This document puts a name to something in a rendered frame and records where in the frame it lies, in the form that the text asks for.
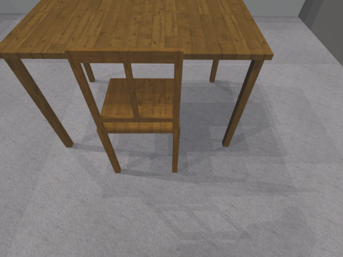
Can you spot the table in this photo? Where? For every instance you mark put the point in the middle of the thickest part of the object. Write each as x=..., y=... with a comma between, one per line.
x=205, y=29

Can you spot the chair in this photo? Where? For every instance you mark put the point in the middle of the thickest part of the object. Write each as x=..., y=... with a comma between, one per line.
x=133, y=105

